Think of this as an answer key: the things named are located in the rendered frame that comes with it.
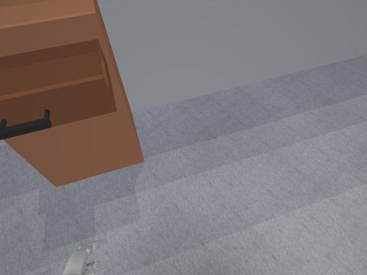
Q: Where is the robot left hand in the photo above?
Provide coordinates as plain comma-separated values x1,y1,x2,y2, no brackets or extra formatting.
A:
63,240,105,275

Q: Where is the handle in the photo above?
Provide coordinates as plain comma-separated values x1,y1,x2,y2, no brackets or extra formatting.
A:
0,109,51,140

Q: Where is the drawer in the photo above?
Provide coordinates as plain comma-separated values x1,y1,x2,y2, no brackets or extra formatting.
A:
0,39,117,127

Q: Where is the cabinet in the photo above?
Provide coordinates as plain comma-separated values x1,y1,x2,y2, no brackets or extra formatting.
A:
0,0,144,187

